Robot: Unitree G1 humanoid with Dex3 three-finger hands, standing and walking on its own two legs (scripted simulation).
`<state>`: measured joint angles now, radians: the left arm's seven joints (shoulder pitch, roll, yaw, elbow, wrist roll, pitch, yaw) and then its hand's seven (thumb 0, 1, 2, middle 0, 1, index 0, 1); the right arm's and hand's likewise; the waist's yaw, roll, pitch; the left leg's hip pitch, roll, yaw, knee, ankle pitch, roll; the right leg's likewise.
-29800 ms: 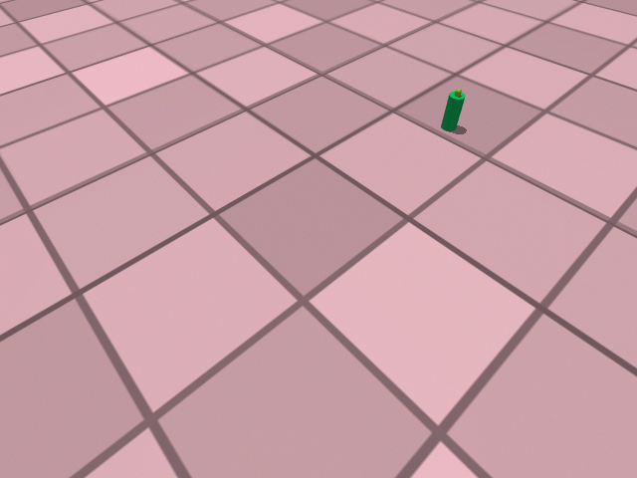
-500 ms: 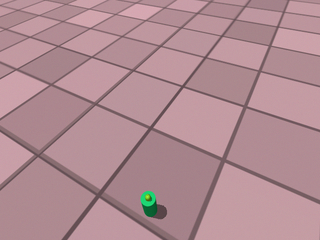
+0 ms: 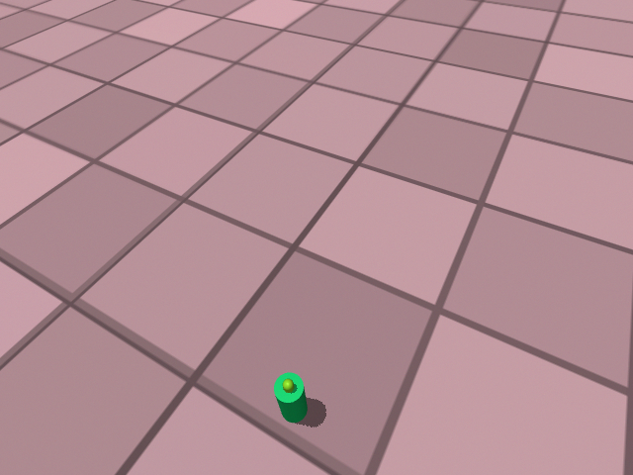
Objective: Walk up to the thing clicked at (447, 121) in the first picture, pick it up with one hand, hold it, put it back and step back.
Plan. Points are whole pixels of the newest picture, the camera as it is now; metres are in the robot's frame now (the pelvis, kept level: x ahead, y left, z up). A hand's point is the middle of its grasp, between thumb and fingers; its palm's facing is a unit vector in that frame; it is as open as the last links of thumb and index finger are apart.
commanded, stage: stand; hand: left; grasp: from the side
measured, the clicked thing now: (291, 396) +0.41 +0.14 -0.67
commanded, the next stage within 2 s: step back in 0.96 s
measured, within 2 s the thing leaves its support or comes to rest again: neither
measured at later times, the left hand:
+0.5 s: hand out of the picture +0.08 +0.25 -0.15, palm faces -0.01 -0.94 -0.35, open 7.4 cm
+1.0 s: hand out of the picture +0.07 +0.25 -0.16, palm faces +0.00 -0.94 -0.35, open 7.4 cm
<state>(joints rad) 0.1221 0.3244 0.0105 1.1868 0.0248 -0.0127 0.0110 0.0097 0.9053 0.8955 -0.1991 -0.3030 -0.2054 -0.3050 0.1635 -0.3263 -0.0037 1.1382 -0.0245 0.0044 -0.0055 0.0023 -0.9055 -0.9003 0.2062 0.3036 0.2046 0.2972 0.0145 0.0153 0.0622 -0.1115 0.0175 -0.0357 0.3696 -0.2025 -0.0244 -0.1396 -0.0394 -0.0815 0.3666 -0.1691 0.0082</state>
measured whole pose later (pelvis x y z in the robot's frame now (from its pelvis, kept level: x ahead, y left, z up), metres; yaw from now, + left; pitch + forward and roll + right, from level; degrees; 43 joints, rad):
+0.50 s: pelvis +0.01 +0.00 +0.00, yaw -1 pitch -3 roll +0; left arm 0.09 0.33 0.01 1.18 0.02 -0.02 0.01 0.01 0.91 0.90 -0.20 -0.30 -0.21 -0.30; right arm 0.12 -0.34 0.00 1.14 -0.02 0.00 -0.01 0.00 -0.90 -0.90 0.21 0.30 0.21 0.30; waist 0.01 0.02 0.05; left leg -0.07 0.02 -0.02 0.32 -0.19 -0.03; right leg -0.11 -0.03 -0.07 0.33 -0.16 0.01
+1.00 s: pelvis +0.01 -0.01 +0.00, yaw -1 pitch -2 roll +0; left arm 0.12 0.33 0.03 1.15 0.01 -0.01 0.00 0.01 0.91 0.90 -0.20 -0.30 -0.21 -0.30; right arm 0.13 -0.34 0.00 1.13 -0.01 0.01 0.01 0.00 -0.90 -0.90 0.21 0.30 0.21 0.30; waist 0.00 0.02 0.06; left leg -0.12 0.03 -0.03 0.36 -0.21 -0.03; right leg -0.15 -0.03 -0.07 0.36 -0.17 0.00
